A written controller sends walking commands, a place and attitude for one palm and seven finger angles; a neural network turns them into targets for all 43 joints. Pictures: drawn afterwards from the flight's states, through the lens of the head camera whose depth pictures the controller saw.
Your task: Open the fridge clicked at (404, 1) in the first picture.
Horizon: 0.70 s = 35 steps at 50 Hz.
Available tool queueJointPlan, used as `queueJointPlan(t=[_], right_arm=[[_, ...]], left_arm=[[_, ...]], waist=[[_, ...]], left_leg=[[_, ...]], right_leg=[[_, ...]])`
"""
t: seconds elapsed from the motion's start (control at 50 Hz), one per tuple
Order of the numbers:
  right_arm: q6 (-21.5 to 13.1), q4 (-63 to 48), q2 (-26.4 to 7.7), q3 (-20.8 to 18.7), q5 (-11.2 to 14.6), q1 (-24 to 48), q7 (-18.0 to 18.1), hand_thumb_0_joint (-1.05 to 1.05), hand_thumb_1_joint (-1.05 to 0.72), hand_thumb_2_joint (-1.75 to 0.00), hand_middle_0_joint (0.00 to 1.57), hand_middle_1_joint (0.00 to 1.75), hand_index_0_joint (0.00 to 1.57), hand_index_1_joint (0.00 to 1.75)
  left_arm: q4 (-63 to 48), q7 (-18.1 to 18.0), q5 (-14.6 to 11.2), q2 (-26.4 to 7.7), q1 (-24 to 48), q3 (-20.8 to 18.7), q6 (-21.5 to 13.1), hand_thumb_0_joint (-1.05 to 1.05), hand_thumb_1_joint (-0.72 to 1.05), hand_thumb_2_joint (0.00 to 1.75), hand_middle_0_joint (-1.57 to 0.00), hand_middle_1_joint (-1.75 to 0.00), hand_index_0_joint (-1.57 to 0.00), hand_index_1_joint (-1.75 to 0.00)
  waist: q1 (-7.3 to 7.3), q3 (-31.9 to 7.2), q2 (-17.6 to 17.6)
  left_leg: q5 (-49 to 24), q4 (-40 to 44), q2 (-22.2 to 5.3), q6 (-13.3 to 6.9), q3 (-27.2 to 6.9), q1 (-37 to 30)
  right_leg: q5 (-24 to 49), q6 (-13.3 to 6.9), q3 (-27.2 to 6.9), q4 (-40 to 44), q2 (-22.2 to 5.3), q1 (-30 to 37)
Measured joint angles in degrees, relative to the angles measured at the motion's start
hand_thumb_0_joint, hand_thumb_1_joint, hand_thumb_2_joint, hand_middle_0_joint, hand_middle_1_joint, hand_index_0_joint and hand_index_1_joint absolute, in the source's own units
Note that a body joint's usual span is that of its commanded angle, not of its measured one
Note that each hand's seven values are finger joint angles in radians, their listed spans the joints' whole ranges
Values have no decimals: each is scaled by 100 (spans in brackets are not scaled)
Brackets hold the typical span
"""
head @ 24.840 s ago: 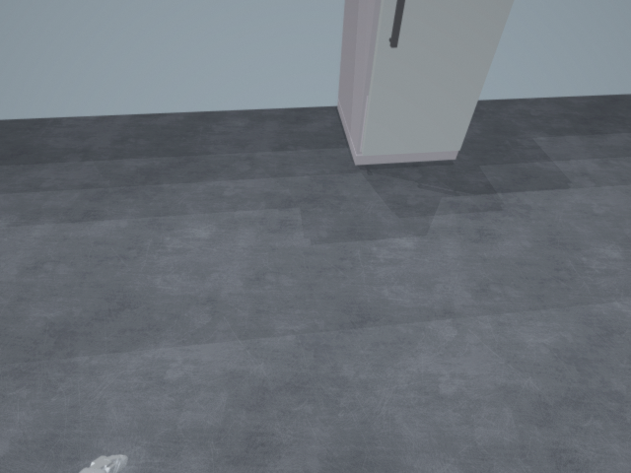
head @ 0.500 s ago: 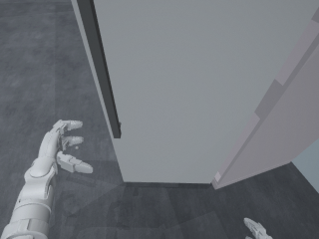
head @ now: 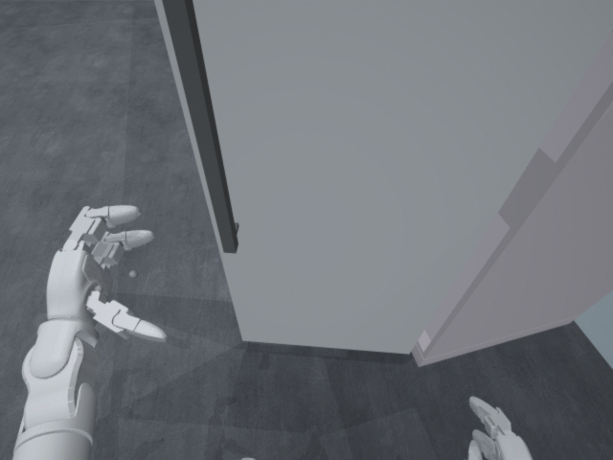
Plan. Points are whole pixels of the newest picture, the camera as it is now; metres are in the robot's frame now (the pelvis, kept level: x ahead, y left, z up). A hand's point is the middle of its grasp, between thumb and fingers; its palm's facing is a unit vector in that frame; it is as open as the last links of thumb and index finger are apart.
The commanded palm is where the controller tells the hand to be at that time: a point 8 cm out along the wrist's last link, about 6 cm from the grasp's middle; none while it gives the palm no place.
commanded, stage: draw the hand back to the body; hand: left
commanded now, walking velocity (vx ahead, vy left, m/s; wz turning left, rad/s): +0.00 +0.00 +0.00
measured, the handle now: (212, 133) +0.50 +0.18 +0.16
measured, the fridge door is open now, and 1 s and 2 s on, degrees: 70 70 70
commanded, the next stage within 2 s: step back with the hand held close in 1.40 s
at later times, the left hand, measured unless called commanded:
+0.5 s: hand (66, 301) +0.24 +0.28 +0.12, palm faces +0.36 -0.89 -0.27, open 13.7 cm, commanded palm +0.20 +0.31 +0.15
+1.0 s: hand (1, 279) +0.22 +0.29 +0.19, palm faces +0.48 -0.80 -0.37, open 9.0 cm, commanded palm +0.17 +0.32 +0.22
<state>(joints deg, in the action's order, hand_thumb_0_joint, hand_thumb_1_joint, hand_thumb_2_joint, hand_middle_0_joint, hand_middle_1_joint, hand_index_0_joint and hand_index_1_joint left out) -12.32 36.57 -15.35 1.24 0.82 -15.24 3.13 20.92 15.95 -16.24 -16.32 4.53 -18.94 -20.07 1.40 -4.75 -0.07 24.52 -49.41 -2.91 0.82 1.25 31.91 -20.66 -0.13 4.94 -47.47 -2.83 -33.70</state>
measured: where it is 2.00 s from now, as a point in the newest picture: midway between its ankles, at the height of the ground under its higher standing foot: outside the picture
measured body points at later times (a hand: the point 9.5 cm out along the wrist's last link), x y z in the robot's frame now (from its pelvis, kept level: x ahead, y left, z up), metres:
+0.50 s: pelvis +0.00 +0.01 +0.03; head -0.01 +0.00 +0.48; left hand +0.22 +0.32 +0.14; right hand +0.19 -0.22 -0.04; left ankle +0.00 +0.13 -0.70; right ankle +0.03 -0.12 -0.70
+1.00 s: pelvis +0.03 +0.02 +0.04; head +0.00 +0.01 +0.49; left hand +0.19 +0.33 +0.22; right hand +0.21 -0.20 -0.04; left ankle +0.00 +0.13 -0.70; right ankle +0.03 -0.12 -0.70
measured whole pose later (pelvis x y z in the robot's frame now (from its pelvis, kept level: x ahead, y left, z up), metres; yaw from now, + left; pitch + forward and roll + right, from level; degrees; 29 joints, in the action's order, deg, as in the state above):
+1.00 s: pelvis +0.03 +0.02 +0.04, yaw -1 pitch -5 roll -1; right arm -9.1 37.2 -12.8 1.9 -1.2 -13.0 3.9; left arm -19.1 -5.9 -3.2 -19.7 -22.9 -19.8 -3.2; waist 4.9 0.6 2.6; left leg 16.2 -24.4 -1.1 -0.5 3.2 3.3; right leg -12.2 1.8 4.0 -22.9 -3.0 -5.5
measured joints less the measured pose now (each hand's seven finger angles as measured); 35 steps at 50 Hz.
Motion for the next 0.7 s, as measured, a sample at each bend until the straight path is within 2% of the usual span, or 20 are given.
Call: queueJointPlan(t=[0.06, 0.12, 0.18, 0.24, 0.34, 0.36, 0.42, 0.46, 0.5, 0.58, 0.7], right_arm=[[112, -111, -9, 24, 71, -62, 21, 1, -91, -90, 20, 30, 20, 30], [103, -197, 7, 46, 89, -132, 96, 1, -91, -90, 20, 30, 20, 30], [-13, -203, 21, 61, 94, -179, 145, 1, -91, -90, 20, 30, 20, 30], [-113, -164, 15, 86, 111, -176, 164, 1, -91, -90, 20, 30, 20, 30], [-212, -190, -15, 116, 170, -108, 209, 1, -90, -90, 20, 30, 20, 30], [-210, -180, -4, 109, 129, -72, 217, 1, -90, -90, 20, 30, 20, 30], [-125, -110, 54, 98, 13, 81, 236, 1, -90, -90, 20, 30, 20, 30], [-52, -105, 79, 96, -16, 148, 244, 1, -90, -90, 20, 30, 20, 30], [0, -98, 93, 96, -42, 173, 248, 1, -90, -90, 20, 30, 20, 30], [68, -49, 112, 98, -78, 165, 255, 1, -90, -90, 20, 30, 20, 30], [160, 61, 186, 134, -123, 207, 230, 1, -90, -90, 20, 30, 20, 30]], left_arm=[[-98, 251, -68, -142, -248, 4, 526, -1, -55, 20, -25, -115, -25, -115], [-415, 214, -199, -165, -594, -97, 939, -1, -55, 20, -25, -115, -26, -115], [-747, 56, -271, -133, -776, -193, 913, -1, -55, 20, -25, -115, -26, -115], [-1020, 54, -322, -134, -858, -217, 872, -1, -55, 20, -25, -115, -25, -115], [-1409, 213, -396, -161, -1110, -106, 1275, -1, -52, 21, -25, -113, -25, -114], [-1514, 39, -182, -193, -1173, -52, 1356, -1, -51, 22, -25, -112, -25, -113], [-1800, -846, 444, -317, -1374, 98, 1503, -1, -44, 25, -25, -108, -25, -109], [-1999, -1333, 729, -319, -1544, 153, 1575, -1, -39, 28, -25, -105, -25, -106], [-2237, -1673, 931, -294, -1753, 207, 1626, -1, -33, 31, -24, -102, -25, -102], [-2646, -2049, 1172, -228, -2053, 313, 1664, -1, -20, 37, -24, -94, -25, -95], [-2995, -2227, 1315, -207, -2193, 306, 1673, 0, 1, 47, -23, -82, -24, -83]], waist=[[-13, 8, 61], [-17, 9, 125], [23, 24, 158], [78, 15, 170], [127, -7, 226], [139, 11, 222], [133, 105, 181], [135, 188, 170], [157, 254, 167], [247, 362, 173], [332, 490, 180]], left_leg=[[-10, 29, 7, 0, 35, -50], [-64, 166, 0, -15, 56, -188], [-115, 272, -2, -14, 31, -306], [-155, 355, 5, -15, 3, -412], [-223, 548, 30, -35, 1, -680], [-245, 614, 36, -41, 15, -769], [-371, 916, 60, -45, 43, -1081], [-456, 1128, 72, -62, 60, -1297], [-534, 1340, 87, -77, 79, -1516], [-657, 1709, 127, -103, 102, -1927], [-784, 2123, 182, -129, 131, -2396]], right_leg=[[-2, 17, -37, -7, -4, 20], [59, 15, -52, 134, 13, 152], [118, 14, -23, 272, 22, 298], [161, 17, 9, 382, 21, 431], [235, 41, 19, 595, 9, 717], [255, 47, 7, 652, 6, 797], [367, 69, -11, 927, 0, 1093], [455, 75, -18, 1138, 2, 1307], [540, 86, -28, 1352, 0, 1524], [665, 121, -36, 1717, -18, 1933], [772, 159, -49, 2086, -49, 2379]])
